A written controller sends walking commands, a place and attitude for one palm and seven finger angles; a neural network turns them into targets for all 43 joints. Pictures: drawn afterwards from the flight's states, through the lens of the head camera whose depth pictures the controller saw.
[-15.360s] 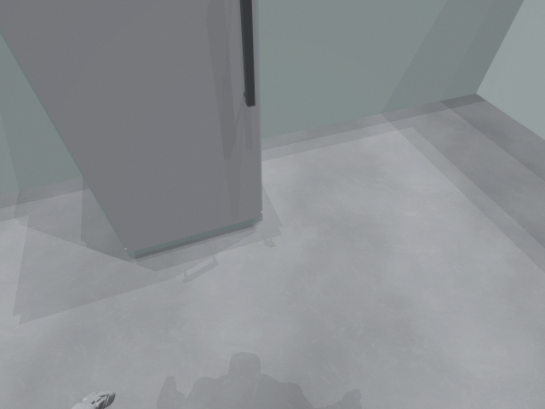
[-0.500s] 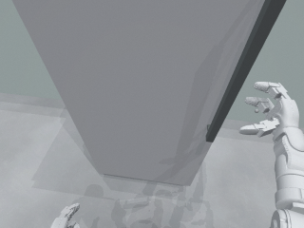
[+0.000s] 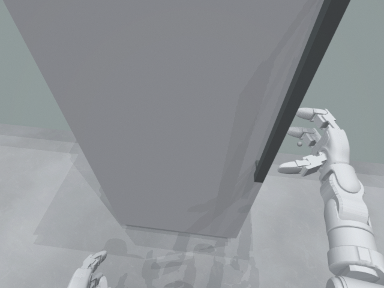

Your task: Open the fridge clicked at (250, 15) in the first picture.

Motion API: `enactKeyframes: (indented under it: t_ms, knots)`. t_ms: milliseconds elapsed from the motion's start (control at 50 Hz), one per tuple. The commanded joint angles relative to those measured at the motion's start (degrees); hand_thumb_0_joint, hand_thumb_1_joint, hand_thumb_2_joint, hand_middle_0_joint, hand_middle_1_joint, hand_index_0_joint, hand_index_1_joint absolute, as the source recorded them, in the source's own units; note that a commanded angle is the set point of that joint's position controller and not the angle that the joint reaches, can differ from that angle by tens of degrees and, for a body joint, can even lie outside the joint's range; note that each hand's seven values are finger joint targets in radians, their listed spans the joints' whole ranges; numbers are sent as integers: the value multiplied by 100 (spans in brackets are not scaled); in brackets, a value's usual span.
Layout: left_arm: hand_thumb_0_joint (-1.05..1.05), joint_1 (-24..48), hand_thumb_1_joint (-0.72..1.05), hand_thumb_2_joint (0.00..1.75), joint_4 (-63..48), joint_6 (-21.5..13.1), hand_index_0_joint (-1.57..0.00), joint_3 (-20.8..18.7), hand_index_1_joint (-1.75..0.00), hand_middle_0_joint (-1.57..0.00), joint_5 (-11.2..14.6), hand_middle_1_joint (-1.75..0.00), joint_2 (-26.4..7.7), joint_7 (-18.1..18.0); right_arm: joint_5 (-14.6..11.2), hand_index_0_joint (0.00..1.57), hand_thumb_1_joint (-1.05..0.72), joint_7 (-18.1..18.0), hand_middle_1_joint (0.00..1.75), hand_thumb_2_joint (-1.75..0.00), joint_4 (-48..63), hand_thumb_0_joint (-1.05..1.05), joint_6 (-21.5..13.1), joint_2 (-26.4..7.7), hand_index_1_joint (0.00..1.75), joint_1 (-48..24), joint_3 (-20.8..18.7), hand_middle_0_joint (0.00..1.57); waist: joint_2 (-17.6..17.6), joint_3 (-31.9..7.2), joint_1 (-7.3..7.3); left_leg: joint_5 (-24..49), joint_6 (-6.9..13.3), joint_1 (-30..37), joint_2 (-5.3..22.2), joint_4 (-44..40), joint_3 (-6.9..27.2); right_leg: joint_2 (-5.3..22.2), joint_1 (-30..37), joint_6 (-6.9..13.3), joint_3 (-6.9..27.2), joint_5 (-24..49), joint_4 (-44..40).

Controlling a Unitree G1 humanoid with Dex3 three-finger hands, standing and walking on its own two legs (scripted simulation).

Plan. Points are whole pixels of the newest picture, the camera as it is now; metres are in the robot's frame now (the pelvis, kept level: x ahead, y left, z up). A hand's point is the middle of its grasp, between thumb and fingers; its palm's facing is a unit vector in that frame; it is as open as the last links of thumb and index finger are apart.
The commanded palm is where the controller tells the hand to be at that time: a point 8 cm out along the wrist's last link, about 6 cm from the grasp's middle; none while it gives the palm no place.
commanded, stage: feel for the door with the fingertips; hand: right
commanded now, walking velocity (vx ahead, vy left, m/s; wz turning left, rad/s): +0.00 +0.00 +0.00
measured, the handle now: (284, 107) +0.44 -0.15 +0.17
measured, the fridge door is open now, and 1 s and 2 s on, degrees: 0 0 0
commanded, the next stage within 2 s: slide the fingers in behind the handle in 0.26 s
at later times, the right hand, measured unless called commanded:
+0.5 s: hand (294, 140) +0.40 -0.17 +0.13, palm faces +0.07 +1.00 +0.01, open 13.8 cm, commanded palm +0.36 -0.23 +0.13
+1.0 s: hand (287, 144) +0.38 -0.15 +0.13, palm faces +0.05 +1.00 +0.02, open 14.0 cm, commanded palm +0.35 -0.20 +0.13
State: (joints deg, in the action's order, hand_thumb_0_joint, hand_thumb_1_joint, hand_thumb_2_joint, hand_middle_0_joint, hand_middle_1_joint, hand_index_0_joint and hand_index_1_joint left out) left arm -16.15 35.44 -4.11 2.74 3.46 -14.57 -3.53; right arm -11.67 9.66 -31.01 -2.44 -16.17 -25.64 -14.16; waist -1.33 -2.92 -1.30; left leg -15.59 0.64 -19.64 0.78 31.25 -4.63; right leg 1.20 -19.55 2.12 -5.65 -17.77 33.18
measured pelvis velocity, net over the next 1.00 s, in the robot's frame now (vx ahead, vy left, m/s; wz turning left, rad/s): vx -0.01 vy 0.01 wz -0.01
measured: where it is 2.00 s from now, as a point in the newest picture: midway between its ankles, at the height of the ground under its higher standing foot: outside the picture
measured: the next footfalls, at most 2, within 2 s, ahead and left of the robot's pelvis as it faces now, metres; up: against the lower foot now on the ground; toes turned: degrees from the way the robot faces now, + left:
none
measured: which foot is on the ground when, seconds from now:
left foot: down 0.00-1.00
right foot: down 0.00-1.00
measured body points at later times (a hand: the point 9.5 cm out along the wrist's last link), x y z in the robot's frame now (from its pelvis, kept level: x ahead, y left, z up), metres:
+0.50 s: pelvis -0.01 +0.02 +0.00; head +0.01 +0.02 +0.45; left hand +0.10 +0.27 -0.11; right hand +0.39 -0.23 +0.13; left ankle +0.00 +0.11 -0.73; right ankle -0.01 -0.09 -0.73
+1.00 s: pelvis -0.01 +0.01 +0.00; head +0.00 +0.02 +0.45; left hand +0.12 +0.26 -0.10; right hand +0.37 -0.21 +0.13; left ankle +0.00 +0.11 -0.73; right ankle -0.01 -0.09 -0.73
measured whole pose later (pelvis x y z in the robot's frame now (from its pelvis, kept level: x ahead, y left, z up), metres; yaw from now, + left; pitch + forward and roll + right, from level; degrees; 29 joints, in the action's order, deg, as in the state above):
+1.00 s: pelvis -0.01 +0.01 +0.00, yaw -1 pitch +3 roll +0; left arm -15.2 36.7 -4.2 2.6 3.4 -14.8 -3.6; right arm -11.0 7.0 -32.4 -4.2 -13.9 -27.0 -11.6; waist -1.7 -2.5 -0.9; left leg -14.9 1.7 -19.0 0.3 31.2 -5.3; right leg 1.6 -18.8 1.2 -4.8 -16.3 32.4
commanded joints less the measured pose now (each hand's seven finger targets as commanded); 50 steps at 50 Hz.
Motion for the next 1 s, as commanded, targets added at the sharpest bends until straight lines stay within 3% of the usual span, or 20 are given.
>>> enactKeyframes:
  t_ms: [0,40,80,140,300,320,360,420,500,520,580,620,660,720,740,820,840,920,960,980]
  knots:
    - [0,213,90,90,-694,-255,-20,-329,-30,-20,3,-30,-760,-42,-35,30,50,-159,120,-30,1528,0,-403,-1030,120,-2466,-144,30,-153,-1613,0,1631,117,415,-149,-197,231,39,965,-87,598,1778,-388]
    - [0,201,90,90,-660,-218,-20,-320,-30,-20,-7,-30,-785,-62,5,30,50,-226,120,-30,1395,0,-404,-1254,120,-2462,-307,30,17,-1575,12,1632,112,516,-143,-221,253,39,838,-68,595,1706,-402]
    - [0,240,90,90,-640,-198,-20,-301,-30,-20,4,-30,-749,-72,45,30,50,-240,120,-30,1308,0,-395,-1048,120,-2690,-95,30,-131,-1422,-61,1542,106,409,-134,-255,255,22,838,-73,581,1586,-425]
    - [0,215,90,90,-601,-182,-20,-297,-30,-20,-3,-30,-768,-93,44,30,50,-258,120,-30,1031,0,-413,-1120,120,-2775,-161,30,146,-1469,-64,1473,94,490,-129,-302,279,10,773,-35,574,1424,-432]
    - [0,114,90,90,-528,-187,-20,-299,-30,-20,8,-30,-776,-101,33,30,50,-128,120,-30,667,0,-607,-1178,120,-3309,-131,30,-21,-1521,-131,1400,101,472,-121,-309,316,-40,693,-16,561,1247,-413]
    - [0,86,90,90,-538,-191,-20,-319,-30,-20,1,-30,-796,-91,32,30,50,-120,120,-30,663,0,-646,-1172,120,-3280,-98,30,203,-1598,-149,1471,83,555,-120,-301,327,-26,689,12,548,1309,-379]
    - [0,100,90,90,-522,-194,-20,-308,-30,-20,10,-30,-784,-89,11,30,50,-92,120,-30,586,0,-694,-1236,120,-3208,-172,30,12,-1634,-104,1494,81,606,-104,-304,367,-54,635,10,503,1242,-380]
    - [0,57,90,90,-524,-210,-20,-328,-30,-20,6,-30,-824,-76,-18,30,50,-41,120,-30,410,0,-765,-1405,120,-2988,-334,30,268,-1571,-54,1398,67,726,-99,-317,394,-44,449,34,486,1112,-386]
    - [0,112,90,90,-561,-235,-20,-323,-30,-20,28,-30,-794,-75,-54,30,50,43,120,-30,528,0,-839,-1385,120,-2864,-348,30,-49,-1593,8,1428,88,719,-102,-309,415,-79,490,30,453,1093,-403]
    - [0,84,90,90,-564,-220,-20,-339,-30,-20,22,-30,-821,-68,-64,30,50,40,120,-30,509,0,-838,-1462,120,-2796,-391,30,251,-1578,-20,1435,59,802,-92,-322,413,-54,415,48,452,1090,-397]
    - [0,133,90,90,-606,-234,-20,-343,-30,-20,31,-30,-814,-61,-101,30,50,59,120,-30,637,0,-787,-1484,120,-2670,-476,30,96,-1526,37,1444,56,804,-87,-334,447,-76,371,43,411,1035,-429]
    - [0,130,90,90,-643,-220,-20,-351,-30,-20,24,-30,-840,-50,-113,30,50,68,120,-30,642,0,-738,-1580,120,-2349,-577,30,313,-1525,78,1459,40,944,-72,-338,461,-58,269,54,390,1037,-436]
    - [0,223,90,90,-701,-225,-20,-328,-30,-20,46,-30,-792,-43,-127,30,50,105,120,-30,850,0,-696,-1327,120,-2328,-364,30,-25,-1394,58,1429,46,822,-63,-354,464,-79,302,37,360,982,-464]
    - [0,217,90,90,-693,-248,-20,-346,-30,-20,54,-30,-799,-53,-138,30,50,70,120,-30,1023,0,-677,-1135,120,-2448,-160,30,210,-1326,-49,1206,46,647,-104,-404,409,-44,413,51,421,895,-449]
    - [0,254,90,90,-686,-266,-20,-348,-30,-20,60,-30,-791,-61,-136,30,50,47,120,-30,1131,0,-671,-1077,120,-2632,-93,30,1,-1311,-74,1197,47,557,-100,-417,434,-56,483,48,418,869,-452]
    - [0,236,90,90,-631,-295,-20,-355,-30,-20,23,-30,-784,-65,-83,30,50,-112,120,-30,1300,0,-664,-1087,120,-2589,-111,30,131,-1532,-42,1239,53,627,-113,-389,386,-40,624,39,476,1020,-439]
    - [0,277,90,90,-632,-310,-20,-338,-30,-20,23,-30,-756,-56,-54,30,50,-141,120,-30,1399,0,-674,-955,120,-2634,-2,30,-59,-1574,-22,1325,72,617,-105,-350,368,-53,693,20,486,1103,-455]
    - [0,288,90,90,-584,-288,-20,-325,-30,-20,12,-30,-768,-41,-1,30,50,-275,120,-30,1107,0,-557,-890,120,-2508,18,30,258,-1326,-29,1158,63,526,-115,-401,325,-37,600,13,524,983,-487]
    - [0,330,90,90,-609,-268,-20,-306,-30,-20,2,-30,-745,-39,35,30,50,-344,120,-30,1169,0,-518,-918,120,-2607,-29,30,160,-1399,22,1163,78,582,-105,-388,325,-56,611,-2,531,992,-527]
    - [0,388,90,90,-636,-271,-20,-292,-30,-20,10,-30,-711,-33,46,30,50,-345,120,-30,1148,0,-492,-697,120,-2580,156,30,80,-1351,10,1158,78,524,-106,-396,331,-54,656,-3,508,986,-522]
